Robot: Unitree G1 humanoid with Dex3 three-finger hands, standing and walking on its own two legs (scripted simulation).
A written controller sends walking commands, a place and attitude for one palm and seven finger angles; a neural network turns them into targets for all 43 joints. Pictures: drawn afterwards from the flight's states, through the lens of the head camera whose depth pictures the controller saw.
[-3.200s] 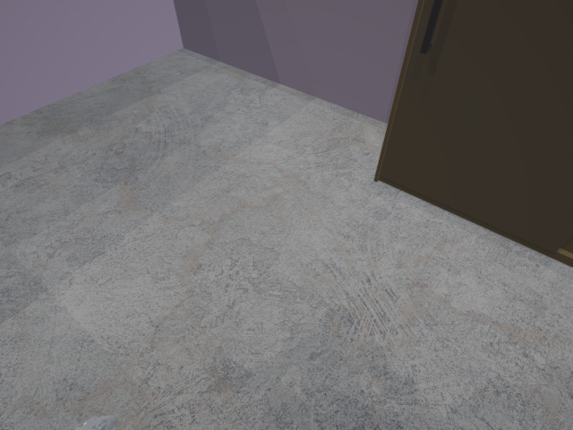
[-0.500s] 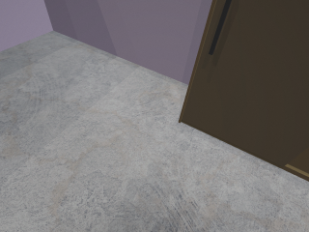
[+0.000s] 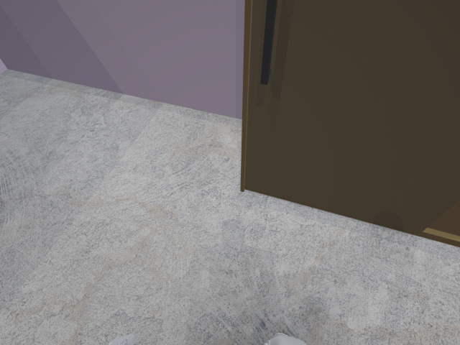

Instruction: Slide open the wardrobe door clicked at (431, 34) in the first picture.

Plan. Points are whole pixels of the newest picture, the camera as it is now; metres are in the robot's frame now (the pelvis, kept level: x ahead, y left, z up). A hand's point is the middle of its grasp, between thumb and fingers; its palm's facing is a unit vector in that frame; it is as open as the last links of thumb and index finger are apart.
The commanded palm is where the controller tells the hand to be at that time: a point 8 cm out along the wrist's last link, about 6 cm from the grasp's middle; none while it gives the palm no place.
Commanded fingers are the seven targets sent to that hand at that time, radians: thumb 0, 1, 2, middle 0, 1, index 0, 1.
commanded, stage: turn to face it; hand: left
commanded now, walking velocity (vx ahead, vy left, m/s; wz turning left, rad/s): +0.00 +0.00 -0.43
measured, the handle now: (271, 23) +0.86 -0.09 +0.13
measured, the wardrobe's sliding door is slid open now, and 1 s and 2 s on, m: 0.00 0.00 0.00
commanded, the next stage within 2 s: take the last steps up to it in 0.48 s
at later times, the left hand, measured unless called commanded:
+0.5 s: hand (120, 330) +0.17 +0.23 -0.16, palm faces -0.10 -0.98 -0.18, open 7.4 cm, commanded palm none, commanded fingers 0.00 0.90 0.90 -0.20 -0.30 -0.20 -0.30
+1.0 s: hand (153, 334) +0.16 +0.16 -0.14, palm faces -0.23 -0.96 -0.18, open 7.3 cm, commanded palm none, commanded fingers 0.00 0.90 0.90 -0.20 -0.30 -0.20 -0.30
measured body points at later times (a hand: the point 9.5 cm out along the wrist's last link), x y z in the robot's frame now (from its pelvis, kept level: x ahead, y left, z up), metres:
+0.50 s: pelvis +0.10 +0.05 +0.02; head +0.12 +0.07 +0.47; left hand +0.18 +0.29 -0.14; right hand +0.15 -0.19 -0.11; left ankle +0.15 +0.13 -0.72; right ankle +0.04 -0.08 -0.65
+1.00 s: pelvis +0.14 +0.00 +0.03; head +0.14 -0.02 +0.47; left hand +0.18 +0.21 -0.13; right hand +0.07 -0.23 -0.14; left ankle +0.22 +0.13 -0.67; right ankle +0.06 -0.07 -0.72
